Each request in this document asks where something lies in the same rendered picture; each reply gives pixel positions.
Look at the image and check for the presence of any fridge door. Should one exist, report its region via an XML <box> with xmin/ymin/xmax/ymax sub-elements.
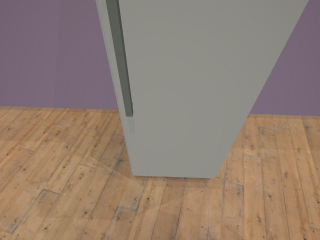
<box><xmin>98</xmin><ymin>0</ymin><xmax>309</xmax><ymax>179</ymax></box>

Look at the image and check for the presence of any handle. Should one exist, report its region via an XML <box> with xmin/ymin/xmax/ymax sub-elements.
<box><xmin>105</xmin><ymin>0</ymin><xmax>133</xmax><ymax>117</ymax></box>

